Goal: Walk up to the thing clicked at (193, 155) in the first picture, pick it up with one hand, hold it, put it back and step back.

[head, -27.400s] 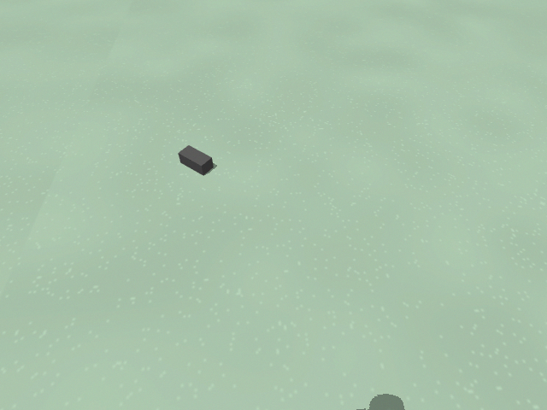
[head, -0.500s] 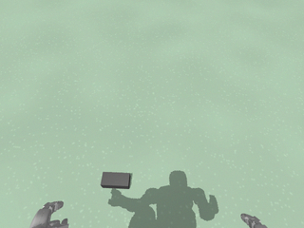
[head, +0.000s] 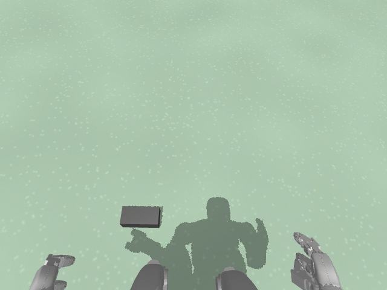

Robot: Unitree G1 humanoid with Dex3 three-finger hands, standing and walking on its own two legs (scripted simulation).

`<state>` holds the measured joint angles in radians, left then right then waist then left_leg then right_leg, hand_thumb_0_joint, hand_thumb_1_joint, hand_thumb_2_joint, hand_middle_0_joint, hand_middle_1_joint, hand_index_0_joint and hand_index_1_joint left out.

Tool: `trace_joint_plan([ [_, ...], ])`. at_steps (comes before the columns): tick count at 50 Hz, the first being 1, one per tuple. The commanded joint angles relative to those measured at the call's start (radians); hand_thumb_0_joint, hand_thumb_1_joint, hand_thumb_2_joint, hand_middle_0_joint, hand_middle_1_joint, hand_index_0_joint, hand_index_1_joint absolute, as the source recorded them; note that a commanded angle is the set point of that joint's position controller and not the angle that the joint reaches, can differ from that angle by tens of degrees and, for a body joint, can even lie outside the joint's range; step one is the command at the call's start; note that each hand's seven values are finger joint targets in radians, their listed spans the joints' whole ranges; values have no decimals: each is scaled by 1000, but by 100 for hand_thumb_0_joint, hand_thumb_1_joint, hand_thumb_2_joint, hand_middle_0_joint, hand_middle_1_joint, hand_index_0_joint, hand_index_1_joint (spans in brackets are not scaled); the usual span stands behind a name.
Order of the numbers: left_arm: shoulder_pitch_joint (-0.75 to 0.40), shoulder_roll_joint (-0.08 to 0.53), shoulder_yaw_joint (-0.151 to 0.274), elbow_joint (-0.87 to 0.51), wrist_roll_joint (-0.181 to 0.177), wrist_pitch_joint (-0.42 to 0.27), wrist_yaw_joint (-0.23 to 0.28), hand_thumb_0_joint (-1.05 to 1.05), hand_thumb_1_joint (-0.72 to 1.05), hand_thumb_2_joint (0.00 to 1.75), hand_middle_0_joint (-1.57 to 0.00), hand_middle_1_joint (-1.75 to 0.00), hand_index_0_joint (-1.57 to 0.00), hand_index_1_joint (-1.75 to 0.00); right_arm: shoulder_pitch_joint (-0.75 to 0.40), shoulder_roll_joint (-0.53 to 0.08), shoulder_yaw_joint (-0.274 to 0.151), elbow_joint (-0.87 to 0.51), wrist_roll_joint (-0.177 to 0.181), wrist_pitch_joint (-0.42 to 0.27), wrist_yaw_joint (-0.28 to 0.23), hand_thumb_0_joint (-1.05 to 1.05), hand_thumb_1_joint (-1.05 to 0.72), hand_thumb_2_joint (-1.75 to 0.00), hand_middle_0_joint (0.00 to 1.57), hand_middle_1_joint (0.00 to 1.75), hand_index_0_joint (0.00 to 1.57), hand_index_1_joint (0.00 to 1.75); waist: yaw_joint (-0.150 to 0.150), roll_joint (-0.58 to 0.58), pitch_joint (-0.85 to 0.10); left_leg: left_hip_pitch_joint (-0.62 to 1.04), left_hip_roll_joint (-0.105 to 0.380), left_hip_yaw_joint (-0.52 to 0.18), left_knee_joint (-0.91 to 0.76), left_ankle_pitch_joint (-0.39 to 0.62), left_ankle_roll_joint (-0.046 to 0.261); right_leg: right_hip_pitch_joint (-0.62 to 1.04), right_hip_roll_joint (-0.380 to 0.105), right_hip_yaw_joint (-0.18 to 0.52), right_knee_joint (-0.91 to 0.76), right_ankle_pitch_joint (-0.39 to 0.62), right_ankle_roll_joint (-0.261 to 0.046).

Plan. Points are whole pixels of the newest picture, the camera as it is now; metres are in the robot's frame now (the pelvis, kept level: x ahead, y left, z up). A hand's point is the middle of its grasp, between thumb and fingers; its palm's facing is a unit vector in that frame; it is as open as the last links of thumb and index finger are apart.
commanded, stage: rise first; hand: left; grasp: from above
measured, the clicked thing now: (141, 217) +0.42 +0.21 -0.66
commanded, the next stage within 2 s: none
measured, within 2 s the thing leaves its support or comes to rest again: neither
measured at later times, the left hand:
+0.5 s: hand out of the picture +0.14 +0.27 -0.22, palm faces -0.29 -0.77 -0.56, open 14.4 cm
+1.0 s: hand (103, 244) +0.27 +0.29 -0.41, palm faces -0.48 -0.29 -0.83, open 14.2 cm
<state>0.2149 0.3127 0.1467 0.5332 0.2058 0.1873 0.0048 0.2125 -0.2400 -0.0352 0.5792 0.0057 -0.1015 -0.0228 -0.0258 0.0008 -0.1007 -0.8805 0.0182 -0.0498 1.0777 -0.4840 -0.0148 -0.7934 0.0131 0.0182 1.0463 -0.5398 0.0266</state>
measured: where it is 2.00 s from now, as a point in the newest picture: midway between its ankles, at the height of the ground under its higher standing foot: outside the picture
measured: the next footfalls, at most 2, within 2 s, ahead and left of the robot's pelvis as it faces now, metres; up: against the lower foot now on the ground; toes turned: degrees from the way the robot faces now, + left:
none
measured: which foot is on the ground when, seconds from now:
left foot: down 0.00-1.00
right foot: down 0.00-1.00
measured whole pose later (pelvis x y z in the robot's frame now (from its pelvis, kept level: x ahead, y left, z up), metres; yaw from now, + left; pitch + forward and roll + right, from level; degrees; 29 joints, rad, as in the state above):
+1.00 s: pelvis -0.09 -0.01 -0.27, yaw -5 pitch +33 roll -5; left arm -0.49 0.59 0.15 0.92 0.90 -0.22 0.13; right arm 0.09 -0.27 -0.05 0.71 -0.04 -0.09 0.08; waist -0.02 0.01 -0.12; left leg -2.05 0.02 -0.13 2.09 -0.62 -0.05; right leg -1.95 0.07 -0.02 2.08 -0.71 0.04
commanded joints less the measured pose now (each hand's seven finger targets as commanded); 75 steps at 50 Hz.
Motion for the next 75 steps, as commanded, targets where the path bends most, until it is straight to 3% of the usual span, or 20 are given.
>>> trace_joint_plan([
  [1, 53, 182, 56, -205, 24, -2, 16, 0, -56, 99, -7, -105, -6, -105, 9, -146, -55, -144, 0, -59, -8, 0, -90, -90, 20, 30, 20, 30, -1, 84, -259, 207, 2, 19, -90, 326, 23, 11, 17, -50, -73, 300, -43],
  [5, 103, 189, 67, -229, 44, 9, 24, 0, -56, 97, -7, -106, -7, -105, 15, -142, -54, -148, -3, -63, -2, 0, -91, -90, 20, 30, 20, 30, -2, 77, -293, 169, -1, 20, -24, 373, 28, -22, 19, -51, -20, 337, -40],
  [9, 135, 172, 53, -279, 56, 10, 28, 0, -59, 99, -9, -104, -8, -105, -7, -137, -53, -176, -3, -70, 6, 0, -93, -91, 20, 30, 20, 30, 2, 75, -290, 96, -7, 18, 13, 291, 30, -79, 20, -51, 15, 280, -42],
  [12, 183, 173, 57, -304, 70, 9, 32, 0, -60, 98, -9, -104, -8, -105, -4, -134, -56, -180, 1, -74, 11, 0, -93, -91, 20, 30, 20, 30, 6, 66, -346, 82, -10, 19, 60, 326, 35, -85, 24, -50, 47, 319, -39],
  [15, 182, 175, 52, -348, 80, 7, 32, 0, -61, 99, -9, -103, -8, -105, -24, -143, -58, -191, 0, -77, 21, 0, -94, -91, 20, 30, 20, 30, 10, 103, -340, 59, -4, 2, 77, 321, 26, -158, 26, -60, 101, 278, -46],
  [17, 109, 184, 40, -365, 99, -7, 34, 0, -61, 100, -9, -102, -7, -104, -37, -146, -59, -191, 1, -80, 23, 0, -94, -91, 20, 30, 20, 30, -11, 105, -327, 20, -1, -5, 99, 260, 25, -222, 27, -58, 129, 230, -48],
  [22, -23, 224, 44, -249, 179, -90, 43, 0, -61, 102, -9, -101, -7, -103, -59, -154, -60, -167, -1, -98, 35, 0, -94, -91, 20, 30, 20, 30, -15, 74, -332, -131, -8, -11, 218, 163, 33, -366, 25, -53, 246, 159, -49],
  [25, -128, 219, 4, -197, 250, -162, 48, 0, -61, 102, -9, -101, -7, -103, -67, -169, -66, -138, -5, -111, 46, 0, -93, -91, 20, 30, 20, 30, -23, 100, -402, -172, -8, -19, 297, 165, 29, -478, 26, -51, 346, 150, -54],
  [27, -206, 282, 38, -144, 301, -207, 64, 0, -61, 103, -10, -101, -8, -103, -81, -185, -72, -113, -6, -119, 49, 0, -94, -91, 20, 30, 20, 30, -8, 124, -441, -213, -7, -19, 351, 150, 27, -547, 28, -50, 404, 135, -55],
  [32, -348, 367, 66, -37, 410, -287, 101, 0, -61, 102, -10, -102, -9, -104, -82, -210, -82, -60, -12, -111, 60, 0, -93, -91, 20, 30, 20, 30, 17, 147, -555, -293, -4, -20, 469, 153, 23, -673, 36, -59, 529, 130, -59],
  [34, -406, 363, 49, 24, 457, -303, 110, 0, -61, 105, -9, -102, -7, -105, -77, -212, -83, -36, -15, -100, 67, 0, -93, -91, 20, 30, 20, 30, 18, 126, -576, -347, -3, -13, 528, 157, 24, -721, 40, -68, 573, 128, -58],
  [36, -492, 419, 77, 72, 497, -323, 121, 0, -59, 102, -10, -103, -8, -105, -64, -215, -83, -20, -20, -89, 74, 0, -92, -91, 20, 30, 20, 30, 20, 113, -614, -414, -8, -3, 591, 147, 31, -728, 44, -68, 604, 130, -54],
  [40, -662, 493, 86, 141, 575, -367, 132, 0, -59, 103, -11, -102, -9, -104, -46, -218, -86, 7, -28, -64, 87, 0, -92, -91, 20, 30, 20, 30, 33, 101, -649, -533, -11, 13, 677, 53, 36, -782, 49, -73, 660, 59, -55],
  [45, -820, 562, 87, 233, 662, -415, 151, 0, -59, 104, -8, -104, -7, -105, -20, -223, -86, 40, -35, -34, 85, 0, -91, -91, 20, 30, 20, 30, 21, 85, -658, -660, -13, 27, 760, -58, 39, -849, 56, -85, 709, -36, -54],
  [48, -891, 591, 87, 261, 700, -434, 160, 0, -59, 104, -7, -104, -6, -104, 1, -229, -82, 58, -41, -15, 88, 0, -91, -91, 20, 30, 20, 30, 10, 86, -693, -678, -14, 22, 803, -49, 41, -877, 58, -95, 753, -31, -54],
  [51, -944, 611, 74, 324, 735, -461, 170, 0, -55, 104, -6, -101, -5, -102, 7, -229, -77, 69, -44, 3, 91, 0, -88, -90, 20, 30, 20, 30, -6, 88, -627, -754, -16, 17, 832, -117, 43, -943, 63, -109, 782, -101, -56],
  [61, -1083, 708, 90, 463, 876, -528, 263, 0, -56, 105, -6, -96, -4, -97, 20, -239, -52, 111, -84, 60, 106, 0, -89, -90, 20, 30, 20, 30, -25, 149, -599, -812, -22, 8, 918, -149, 41, -1075, 69, -139, 882, -133, -67],
  [70, -1157, 681, 39, 551, 961, -536, 327, 0, -54, 102, -6, -97, -6, -97, 24, -241, -41, 144, -115, 79, 118, 0, -90, -90, 20, 30, 20, 30, -58, 207, -600, -806, -22, 1, 981, -111, 35, -1144, 73, -161, 947, -78, -67],
  [73, -1198, 727, 53, 539, 995, -535, 348, 0, -55, 102, -7, -95, -6, -96, 26, -245, -37, 146, -120, 85, 120, 0, -90, -90, 20, 30, 20, 30, -58, 236, -622, -804, -22, 0, 995, -80, 34, -1131, 76, -166, 966, -42, -67],
  [75, -1176, 691, 41, 575, 1003, -531, 360, 0, -54, 100, -7, -97, -6, -97, 25, -247, -40, 153, -127, 86, 123, 0, -90, -90, 20, 30, 20, 30, -65, 231, -616, -776, -14, -15, 995, -63, 30, -1160, 74, -177, 992, -29, -65],
])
